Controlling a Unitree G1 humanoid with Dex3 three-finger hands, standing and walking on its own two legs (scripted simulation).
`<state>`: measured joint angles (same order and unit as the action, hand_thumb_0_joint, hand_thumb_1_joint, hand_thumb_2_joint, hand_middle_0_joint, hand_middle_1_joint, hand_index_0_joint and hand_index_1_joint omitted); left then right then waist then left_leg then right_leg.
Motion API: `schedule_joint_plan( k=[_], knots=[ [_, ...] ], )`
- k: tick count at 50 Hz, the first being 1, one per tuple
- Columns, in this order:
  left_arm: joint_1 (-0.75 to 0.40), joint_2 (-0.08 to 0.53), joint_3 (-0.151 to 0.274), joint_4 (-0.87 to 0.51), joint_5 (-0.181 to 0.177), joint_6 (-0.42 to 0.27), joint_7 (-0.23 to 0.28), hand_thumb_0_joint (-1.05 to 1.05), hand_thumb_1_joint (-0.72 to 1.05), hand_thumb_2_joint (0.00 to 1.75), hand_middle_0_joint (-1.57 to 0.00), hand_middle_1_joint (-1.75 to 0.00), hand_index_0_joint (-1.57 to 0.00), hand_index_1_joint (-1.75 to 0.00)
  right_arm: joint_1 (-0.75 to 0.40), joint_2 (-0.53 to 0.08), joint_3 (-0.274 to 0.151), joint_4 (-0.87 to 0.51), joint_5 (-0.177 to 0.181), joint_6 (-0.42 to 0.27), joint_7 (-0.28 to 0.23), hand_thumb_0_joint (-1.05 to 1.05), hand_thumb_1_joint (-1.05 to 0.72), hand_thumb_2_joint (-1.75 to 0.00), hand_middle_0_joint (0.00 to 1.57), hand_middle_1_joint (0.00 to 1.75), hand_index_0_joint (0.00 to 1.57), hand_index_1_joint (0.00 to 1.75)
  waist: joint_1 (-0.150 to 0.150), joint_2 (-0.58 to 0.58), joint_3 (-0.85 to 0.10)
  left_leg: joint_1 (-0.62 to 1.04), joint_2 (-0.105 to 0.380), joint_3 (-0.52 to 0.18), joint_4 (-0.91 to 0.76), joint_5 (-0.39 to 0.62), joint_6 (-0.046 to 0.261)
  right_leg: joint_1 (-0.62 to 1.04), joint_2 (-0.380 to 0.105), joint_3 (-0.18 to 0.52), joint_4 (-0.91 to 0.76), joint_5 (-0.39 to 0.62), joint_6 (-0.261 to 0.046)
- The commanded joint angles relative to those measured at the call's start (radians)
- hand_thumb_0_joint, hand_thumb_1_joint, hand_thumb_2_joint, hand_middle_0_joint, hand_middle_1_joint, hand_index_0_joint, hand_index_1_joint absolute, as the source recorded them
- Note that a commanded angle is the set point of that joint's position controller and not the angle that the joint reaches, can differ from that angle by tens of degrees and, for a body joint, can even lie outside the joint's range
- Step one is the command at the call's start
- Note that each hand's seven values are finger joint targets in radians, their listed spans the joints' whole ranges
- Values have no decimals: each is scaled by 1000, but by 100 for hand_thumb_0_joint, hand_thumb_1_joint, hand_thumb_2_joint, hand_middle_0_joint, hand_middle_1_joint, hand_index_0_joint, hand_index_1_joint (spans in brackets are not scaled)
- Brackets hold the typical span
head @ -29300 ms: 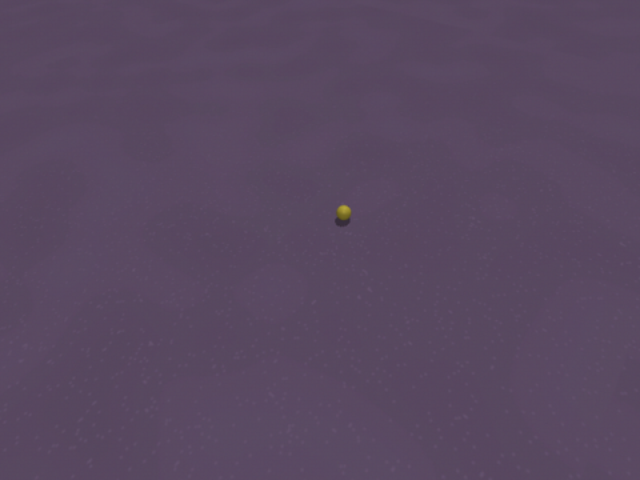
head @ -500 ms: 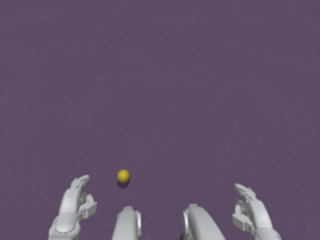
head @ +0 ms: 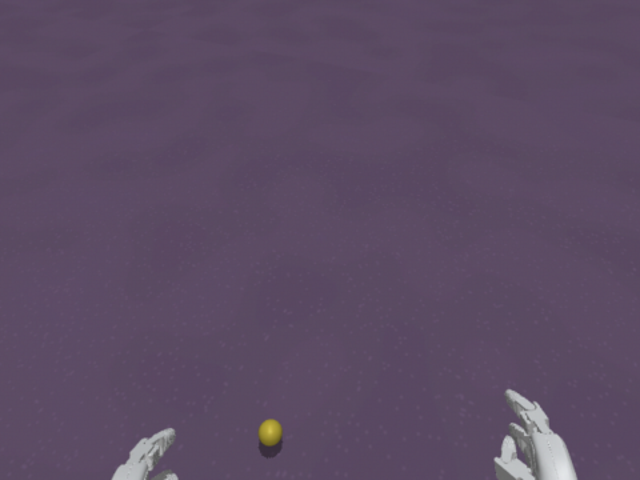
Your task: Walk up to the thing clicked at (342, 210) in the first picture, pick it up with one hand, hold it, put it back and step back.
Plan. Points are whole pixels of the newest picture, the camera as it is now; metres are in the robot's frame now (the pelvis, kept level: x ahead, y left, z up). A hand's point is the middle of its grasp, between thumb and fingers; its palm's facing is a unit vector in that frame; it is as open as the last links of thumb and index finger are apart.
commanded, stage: home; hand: left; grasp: from above
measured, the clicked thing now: (270, 432) +0.43 +0.16 -0.68
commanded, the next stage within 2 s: stand in 1.90 s
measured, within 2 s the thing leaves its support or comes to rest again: neither
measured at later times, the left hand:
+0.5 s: hand out of the picture +0.16 +0.18 -0.05, palm faces +0.04 -0.98 -0.21, open 7.4 cm
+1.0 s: hand out of the picture +0.16 +0.18 -0.05, palm faces +0.04 -0.98 -0.21, open 7.4 cm
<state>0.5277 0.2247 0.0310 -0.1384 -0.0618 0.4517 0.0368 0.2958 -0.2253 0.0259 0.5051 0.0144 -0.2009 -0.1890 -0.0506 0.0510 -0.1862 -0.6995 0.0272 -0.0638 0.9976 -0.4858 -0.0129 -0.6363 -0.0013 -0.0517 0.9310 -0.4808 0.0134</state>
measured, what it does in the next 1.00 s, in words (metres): stands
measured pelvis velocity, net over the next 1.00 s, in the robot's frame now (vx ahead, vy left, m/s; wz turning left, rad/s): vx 0.00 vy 0.00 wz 0.00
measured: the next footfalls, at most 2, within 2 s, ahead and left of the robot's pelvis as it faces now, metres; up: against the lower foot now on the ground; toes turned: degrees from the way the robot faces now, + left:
none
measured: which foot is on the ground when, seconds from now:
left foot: down 0.00-1.00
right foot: down 0.00-1.00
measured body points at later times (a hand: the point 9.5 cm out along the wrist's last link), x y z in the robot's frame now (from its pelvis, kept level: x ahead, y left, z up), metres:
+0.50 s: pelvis +0.00 +0.00 +0.00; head +0.01 +0.01 +0.45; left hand +0.15 +0.23 -0.03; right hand +0.15 -0.24 -0.06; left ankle +0.01 +0.12 -0.68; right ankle -0.01 -0.13 -0.68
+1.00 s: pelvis +0.00 +0.00 +0.00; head +0.01 +0.01 +0.45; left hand +0.15 +0.23 -0.03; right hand +0.16 -0.24 -0.06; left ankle +0.01 +0.12 -0.68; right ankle -0.01 -0.13 -0.68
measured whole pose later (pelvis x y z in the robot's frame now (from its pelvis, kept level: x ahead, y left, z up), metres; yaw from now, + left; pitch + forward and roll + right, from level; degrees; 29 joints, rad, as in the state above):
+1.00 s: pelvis +0.00 +0.00 +0.00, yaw +0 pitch +10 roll -3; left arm 0.50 0.23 0.02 -0.12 -0.05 0.45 0.02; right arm 0.29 -0.22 0.03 0.53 0.00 -0.23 -0.18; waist -0.04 0.04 -0.16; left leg -0.70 0.03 -0.06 1.01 -0.49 -0.01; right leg -0.63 0.00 -0.05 0.94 -0.48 0.02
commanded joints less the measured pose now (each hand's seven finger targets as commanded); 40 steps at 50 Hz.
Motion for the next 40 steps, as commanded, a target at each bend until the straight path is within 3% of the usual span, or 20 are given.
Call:
schedule_joint_plan(
  k=[1, 13, 17, 22, 27, 40],
  knots=[
    [-57, 92, 55, -159, 13, -46, -10, 0, 90, 90, -20, -30, -20, -30, -59, -117, -46, -144, -4, -75, -7, 0, -90, -90, 20, 30, 20, 30, -7, -20, -22, 106, -30, 27, -151, 214, 29, 17, 25, -21, -150, 198, -11],
    [-38, 101, 60, -174, 23, -54, -4, 0, 90, 90, -20, -30, -20, -30, -72, -116, -46, -133, -9, -85, -2, 0, -90, -90, 20, 30, 20, 30, 10, 8, -71, 138, -28, 21, -143, 286, 22, 56, 27, -19, -126, 265, -14],
    [-43, 100, 59, -169, 19, -55, -4, 0, 90, 90, -20, -30, -20, -30, -80, -117, -44, -138, -10, -82, 0, 0, -90, -90, 20, 30, 20, 30, 14, -9, -44, 111, -30, 23, -148, 235, 26, 45, 26, -20, -141, 223, -11],
    [-41, 101, 54, -177, 17, -49, -7, 0, 90, 90, -20, -30, -20, -30, -71, -117, -45, -133, -8, -85, -2, 0, -90, -90, 20, 30, 20, 30, 9, -11, -68, 122, -31, 29, -138, 251, 27, 51, 22, -13, -139, 243, -8],
    [-58, 104, 59, -176, 17, -49, -6, 0, 90, 90, -20, -30, -20, -30, -81, -117, -43, -139, -8, -83, -1, 0, -90, -90, 20, 30, 20, 30, 10, -3, -40, 103, -28, 20, -161, 176, 27, 33, 27, -20, -147, 168, -12],
    [-58, 105, 58, -191, 15, -50, -8, 0, 90, 90, -20, -30, -20, -30, -75, -117, -46, -134, -6, -89, -3, 0, -90, -90, 20, 30, 20, 30, 12, 10, -47, 103, -23, 19, -159, 182, 24, 27, 27, -20, -136, 167, -15]
  ],
)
